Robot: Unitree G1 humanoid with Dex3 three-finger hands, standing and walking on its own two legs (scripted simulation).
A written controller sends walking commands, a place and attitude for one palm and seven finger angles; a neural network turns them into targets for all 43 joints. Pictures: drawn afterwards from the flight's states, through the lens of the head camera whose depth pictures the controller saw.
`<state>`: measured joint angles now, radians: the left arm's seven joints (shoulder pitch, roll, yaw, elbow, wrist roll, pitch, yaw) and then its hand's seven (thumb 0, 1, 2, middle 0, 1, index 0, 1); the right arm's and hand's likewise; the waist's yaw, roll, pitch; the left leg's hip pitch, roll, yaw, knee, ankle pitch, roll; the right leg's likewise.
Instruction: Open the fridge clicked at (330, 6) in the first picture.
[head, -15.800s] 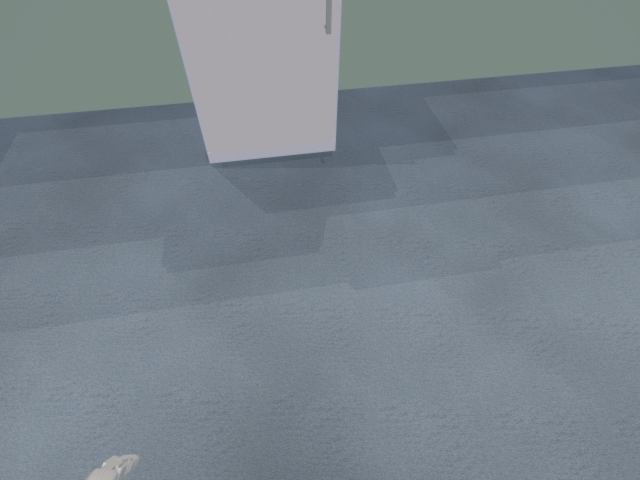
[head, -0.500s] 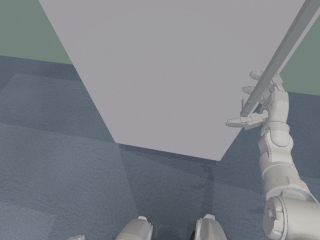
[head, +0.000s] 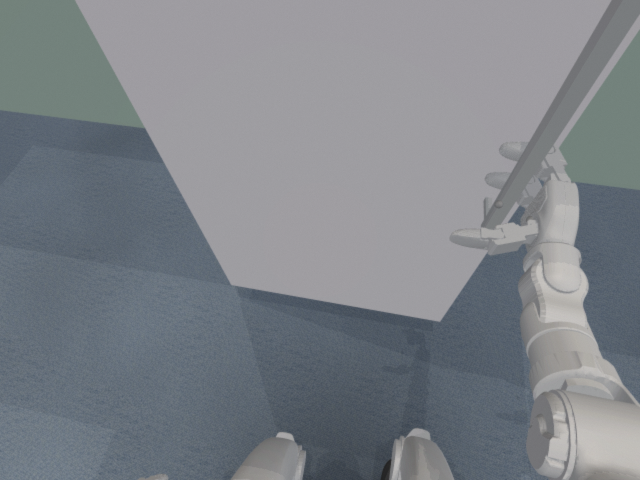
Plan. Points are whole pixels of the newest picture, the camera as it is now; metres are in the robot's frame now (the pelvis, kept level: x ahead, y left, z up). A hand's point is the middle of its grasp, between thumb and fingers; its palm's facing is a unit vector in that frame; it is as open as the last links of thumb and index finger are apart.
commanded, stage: grip the handle and tug to test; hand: right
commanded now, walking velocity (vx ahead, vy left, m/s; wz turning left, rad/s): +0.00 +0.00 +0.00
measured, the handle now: (558, 97) +0.52 -0.17 +0.18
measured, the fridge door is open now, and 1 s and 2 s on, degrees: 0 0 5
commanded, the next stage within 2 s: pull the door a little, standing still in 1.24 s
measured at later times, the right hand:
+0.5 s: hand (503, 203) +0.47 -0.16 +0.06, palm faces +0.05 +1.00 +0.00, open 5.7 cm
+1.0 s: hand (497, 202) +0.47 -0.15 +0.06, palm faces +0.04 +1.00 +0.00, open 5.3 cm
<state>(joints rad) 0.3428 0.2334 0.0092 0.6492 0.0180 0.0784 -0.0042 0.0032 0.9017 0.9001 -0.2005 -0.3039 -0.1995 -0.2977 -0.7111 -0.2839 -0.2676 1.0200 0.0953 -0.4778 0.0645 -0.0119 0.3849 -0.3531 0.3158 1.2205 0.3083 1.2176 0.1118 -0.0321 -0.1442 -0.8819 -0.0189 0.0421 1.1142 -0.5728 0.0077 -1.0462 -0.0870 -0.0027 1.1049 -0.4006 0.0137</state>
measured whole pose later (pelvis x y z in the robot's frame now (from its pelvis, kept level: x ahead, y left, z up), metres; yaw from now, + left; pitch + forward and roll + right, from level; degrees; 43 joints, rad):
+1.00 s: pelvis +0.00 +0.00 +0.00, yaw +0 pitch +20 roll +2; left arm 0.34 0.23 0.00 0.64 0.02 0.08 0.00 0.00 0.90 0.90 -0.20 -0.30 -0.20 -0.30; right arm -0.73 -0.30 -0.29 1.03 0.10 -0.46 0.09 0.00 -0.74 -0.85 0.43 1.40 0.42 1.40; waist 0.12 -0.03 -0.14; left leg -0.90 -0.02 0.04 1.12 -0.57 0.00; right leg -1.06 -0.09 0.00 1.12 -0.40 0.01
